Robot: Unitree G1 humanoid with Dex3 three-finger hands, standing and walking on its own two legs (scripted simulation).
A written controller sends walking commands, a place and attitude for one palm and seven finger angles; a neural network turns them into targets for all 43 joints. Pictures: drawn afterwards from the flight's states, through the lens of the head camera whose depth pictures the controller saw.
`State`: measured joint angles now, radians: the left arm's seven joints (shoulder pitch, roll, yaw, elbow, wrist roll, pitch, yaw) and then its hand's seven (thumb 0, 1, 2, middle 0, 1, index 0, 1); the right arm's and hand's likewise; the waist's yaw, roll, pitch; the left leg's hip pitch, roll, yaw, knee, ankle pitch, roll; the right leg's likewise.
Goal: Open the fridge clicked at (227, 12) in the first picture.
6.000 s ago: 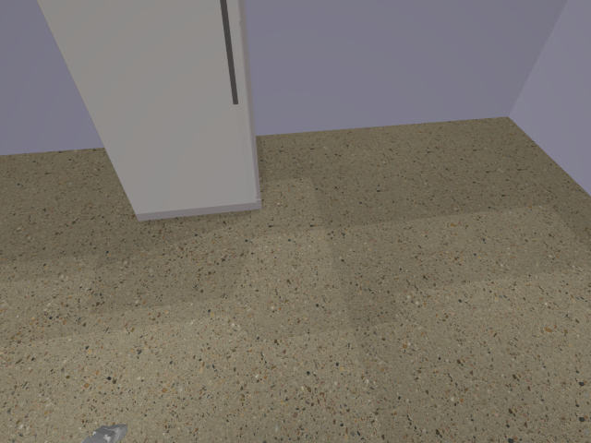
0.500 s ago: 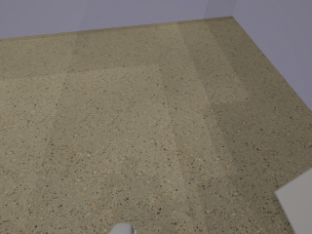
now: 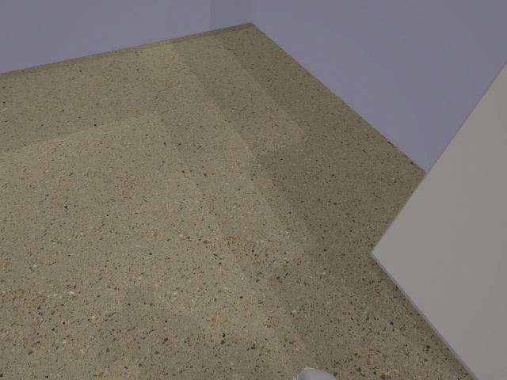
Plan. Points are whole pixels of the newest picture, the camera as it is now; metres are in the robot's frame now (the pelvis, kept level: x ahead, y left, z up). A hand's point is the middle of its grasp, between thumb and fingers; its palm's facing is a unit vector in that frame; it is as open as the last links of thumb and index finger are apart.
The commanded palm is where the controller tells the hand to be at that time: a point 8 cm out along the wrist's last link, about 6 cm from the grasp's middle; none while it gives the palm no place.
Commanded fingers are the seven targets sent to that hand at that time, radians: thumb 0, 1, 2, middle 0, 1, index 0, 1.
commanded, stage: turn to face it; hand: right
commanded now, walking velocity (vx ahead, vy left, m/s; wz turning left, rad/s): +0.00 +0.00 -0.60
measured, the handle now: out of the picture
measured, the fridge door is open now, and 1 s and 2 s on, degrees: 0 0 0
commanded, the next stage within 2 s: take the last steps up to it in 1.66 s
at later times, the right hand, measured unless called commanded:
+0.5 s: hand out of the picture +0.05 -0.29 -0.15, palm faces +0.29 +0.92 -0.26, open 7.4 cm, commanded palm none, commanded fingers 0.00 -0.90 -0.90 0.20 0.30 0.20 0.30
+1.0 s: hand out of the picture -0.08 -0.22 -0.15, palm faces +0.56 +0.78 -0.28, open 7.4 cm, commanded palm none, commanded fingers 0.00 -0.90 -0.90 0.20 0.30 0.20 0.30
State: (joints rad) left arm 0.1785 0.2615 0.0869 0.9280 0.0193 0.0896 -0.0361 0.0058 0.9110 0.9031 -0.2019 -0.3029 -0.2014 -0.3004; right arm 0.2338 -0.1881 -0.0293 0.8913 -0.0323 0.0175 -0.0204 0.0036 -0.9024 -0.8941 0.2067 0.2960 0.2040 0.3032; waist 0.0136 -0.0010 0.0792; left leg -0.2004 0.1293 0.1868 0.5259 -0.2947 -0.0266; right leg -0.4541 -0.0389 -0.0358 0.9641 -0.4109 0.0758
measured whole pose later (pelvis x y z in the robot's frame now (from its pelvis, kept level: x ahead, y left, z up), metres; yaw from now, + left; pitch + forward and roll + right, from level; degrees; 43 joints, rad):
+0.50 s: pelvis -0.01 -0.05 +0.01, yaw -16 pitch +0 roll +2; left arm 0.22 0.20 0.05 0.92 0.02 0.03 -0.01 0.00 0.90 0.90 -0.21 -0.30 -0.21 -0.30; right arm 0.12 -0.27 -0.08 0.89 -0.02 0.06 -0.02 0.00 -0.91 -0.89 0.20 0.30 0.20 0.30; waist 0.03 0.01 0.06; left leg -0.44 0.06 -0.01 0.97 -0.40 -0.11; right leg -0.26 0.07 0.08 0.45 -0.19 -0.07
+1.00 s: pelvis -0.03 -0.01 +0.00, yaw -36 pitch -2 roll -1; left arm 0.20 0.27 0.09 0.95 0.02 0.09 -0.03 0.01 0.91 0.90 -0.20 -0.30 -0.20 -0.30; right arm 0.22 -0.21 -0.04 0.89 -0.03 0.02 -0.02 0.00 -0.90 -0.89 0.21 0.30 0.20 0.30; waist 0.02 -0.01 0.09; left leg -0.18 0.13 0.16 0.54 -0.32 -0.02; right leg -0.41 -0.03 -0.02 0.91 -0.43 0.07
